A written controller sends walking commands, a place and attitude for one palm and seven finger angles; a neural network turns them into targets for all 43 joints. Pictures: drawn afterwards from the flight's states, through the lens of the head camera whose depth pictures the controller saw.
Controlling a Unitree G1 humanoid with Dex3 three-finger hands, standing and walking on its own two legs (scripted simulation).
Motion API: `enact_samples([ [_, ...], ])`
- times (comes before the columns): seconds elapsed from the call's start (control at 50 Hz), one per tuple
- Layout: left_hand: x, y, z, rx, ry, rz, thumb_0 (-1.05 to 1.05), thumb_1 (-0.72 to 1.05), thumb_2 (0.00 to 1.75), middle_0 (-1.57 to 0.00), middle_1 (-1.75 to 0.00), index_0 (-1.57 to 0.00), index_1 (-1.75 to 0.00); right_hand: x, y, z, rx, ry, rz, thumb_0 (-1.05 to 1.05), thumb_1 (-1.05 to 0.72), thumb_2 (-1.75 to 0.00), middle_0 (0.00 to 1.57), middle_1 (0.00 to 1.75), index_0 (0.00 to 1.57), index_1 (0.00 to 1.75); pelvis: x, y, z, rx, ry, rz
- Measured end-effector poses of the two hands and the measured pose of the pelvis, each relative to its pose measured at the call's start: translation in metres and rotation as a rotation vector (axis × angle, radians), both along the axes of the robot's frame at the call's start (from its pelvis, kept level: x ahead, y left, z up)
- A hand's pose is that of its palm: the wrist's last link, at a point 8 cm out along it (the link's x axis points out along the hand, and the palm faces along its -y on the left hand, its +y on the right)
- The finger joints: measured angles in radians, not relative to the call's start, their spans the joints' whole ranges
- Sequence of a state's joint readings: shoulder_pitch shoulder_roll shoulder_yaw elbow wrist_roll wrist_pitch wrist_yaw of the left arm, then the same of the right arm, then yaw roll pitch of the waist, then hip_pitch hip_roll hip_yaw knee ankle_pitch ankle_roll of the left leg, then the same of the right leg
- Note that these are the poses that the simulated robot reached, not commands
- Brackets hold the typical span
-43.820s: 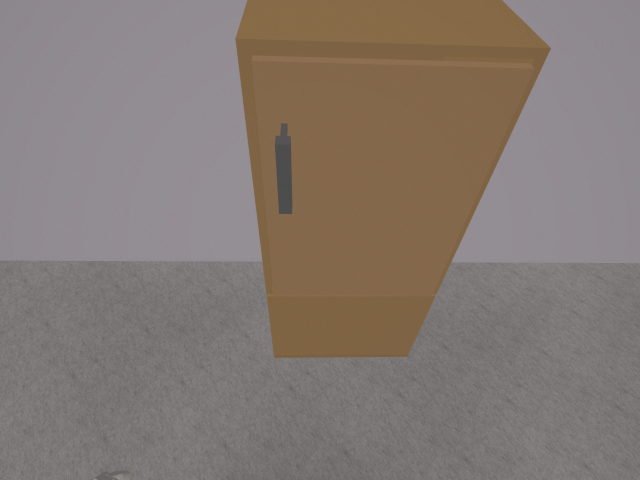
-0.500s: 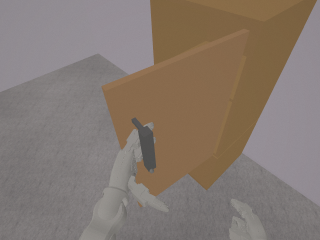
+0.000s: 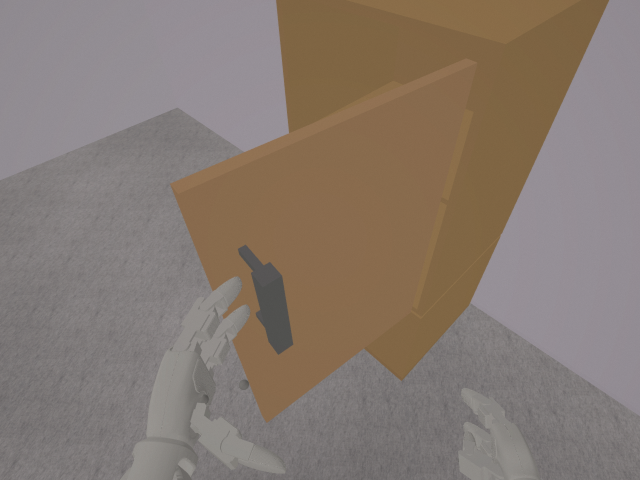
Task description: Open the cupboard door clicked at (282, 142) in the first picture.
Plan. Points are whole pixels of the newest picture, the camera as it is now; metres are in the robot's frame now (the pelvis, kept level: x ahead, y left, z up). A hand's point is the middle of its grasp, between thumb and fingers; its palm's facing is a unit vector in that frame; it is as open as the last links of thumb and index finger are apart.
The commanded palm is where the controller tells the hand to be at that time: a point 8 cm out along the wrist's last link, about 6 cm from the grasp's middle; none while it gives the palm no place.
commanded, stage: slide the hand sideways off the handle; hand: left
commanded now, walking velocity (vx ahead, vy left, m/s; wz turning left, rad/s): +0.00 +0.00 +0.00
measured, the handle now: (264, 300) +0.30 +0.09 +0.10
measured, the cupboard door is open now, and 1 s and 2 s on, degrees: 83 83 83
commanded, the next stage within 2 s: draw the hand back to the body in 0.48 s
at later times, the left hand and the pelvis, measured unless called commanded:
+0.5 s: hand (187, 424) +0.16 +0.14 +0.09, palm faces -0.02 -1.00 -0.03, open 16.3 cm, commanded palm +0.14 +0.19 +0.10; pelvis +0.00 +0.00 -0.01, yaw +2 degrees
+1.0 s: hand (131, 400) +0.17 +0.19 +0.12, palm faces +0.01 -1.00 -0.06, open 16.3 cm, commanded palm +0.14 +0.24 +0.14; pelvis +0.00 +0.03 +0.00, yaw +1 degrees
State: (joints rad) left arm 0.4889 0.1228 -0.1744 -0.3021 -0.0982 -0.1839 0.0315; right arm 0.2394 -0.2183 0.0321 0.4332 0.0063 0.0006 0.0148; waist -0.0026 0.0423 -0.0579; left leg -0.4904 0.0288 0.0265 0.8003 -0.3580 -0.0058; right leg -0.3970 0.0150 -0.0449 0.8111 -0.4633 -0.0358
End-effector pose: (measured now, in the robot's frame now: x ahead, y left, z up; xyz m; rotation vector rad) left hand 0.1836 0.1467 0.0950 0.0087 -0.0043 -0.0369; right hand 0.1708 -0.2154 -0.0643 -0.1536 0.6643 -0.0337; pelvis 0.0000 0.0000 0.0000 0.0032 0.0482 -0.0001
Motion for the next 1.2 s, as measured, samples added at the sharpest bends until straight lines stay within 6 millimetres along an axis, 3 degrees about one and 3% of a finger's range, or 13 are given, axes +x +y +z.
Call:
enact_samples([
  [0.2,-0.013,0.014,0.0,0.014,-0.007,0.008,-0.01,-0.5,0.3,-0.21,-0.33,-0.2,-0.32,0.008,-0.007,-0.005,-0.006,-0.03,-0.006,0.01,-0.91,-0.9,0.2,0.3,0.2,0.3,0.004,-0.005,-0.006,0.001,0.03,0.013],
  [0.28,-0.019,0.029,-0.001,0.033,0.001,0.04,-0.01,-0.5,0.3,-0.19,-0.32,-0.18,-0.31,0.009,-0.009,-0.007,-0.007,-0.03,-0.016,0.01,-0.91,-0.9,0.2,0.3,0.2,0.3,0.006,-0.006,-0.008,0.001,0.035,0.016],
  [0.48,-0.039,0.046,-0.001,0.025,-0.002,0.017,-0.01,-0.5,0.3,-0.16,-0.3,-0.16,-0.3,0.008,-0.006,-0.008,-0.025,-0.056,-0.027,0.01,-0.91,-0.9,0.2,0.3,0.2,0.3,0.001,0.0,-0.012,-0.013,0.04,0.027],
  [0.64,-0.034,0.051,-0.004,0.003,-0.022,0.004,-0.01,-0.5,0.3,-0.15,-0.3,-0.15,-0.3,0.004,0.006,-0.006,-0.032,-0.081,-0.019,0.01,-0.91,-0.9,0.2,0.3,0.2,0.3,-0.008,0.009,-0.015,-0.026,0.043,0.029],
  [0.76,-0.025,0.06,0.01,0.042,-0.053,0.0,-0.01,-0.5,0.3,-0.15,-0.3,-0.15,-0.3,-0.002,0.018,-0.004,-0.014,-0.084,-0.03,0.01,-0.91,-0.9,0.21,0.3,0.2,0.3,-0.008,0.016,-0.013,-0.029,0.035,0.022],
  [0.88,-0.025,0.081,0.017,0.049,-0.02,0.035,-0.01,-0.5,0.3,-0.15,-0.3,-0.15,-0.3,-0.003,0.025,0.0,-0.007,-0.079,-0.039,0.01,-0.91,-0.9,0.21,0.3,0.2,0.3,-0.003,0.021,-0.007,-0.032,0.02,0.016],
  [1.1,-0.033,0.104,0.038,0.067,-0.042,0.041,-0.01,-0.47,0.31,-0.15,-0.3,-0.15,-0.3,0.013,0.031,0.016,-0.033,-0.131,-0.002,0.01,-0.91,-0.9,0.21,0.3,0.2,0.3,0.0,0.028,0.0,-0.039,-0.004,0.026],
  [1.2,-0.037,0.119,0.049,0.221,-0.017,0.189,-0.01,-0.37,0.36,-0.16,-0.3,-0.16,-0.3,0.018,0.036,0.025,-0.053,-0.126,-0.014,0.01,-0.91,-0.9,0.21,0.3,0.2,0.3,0.002,0.03,0.009,-0.039,-0.028,0.012],
])
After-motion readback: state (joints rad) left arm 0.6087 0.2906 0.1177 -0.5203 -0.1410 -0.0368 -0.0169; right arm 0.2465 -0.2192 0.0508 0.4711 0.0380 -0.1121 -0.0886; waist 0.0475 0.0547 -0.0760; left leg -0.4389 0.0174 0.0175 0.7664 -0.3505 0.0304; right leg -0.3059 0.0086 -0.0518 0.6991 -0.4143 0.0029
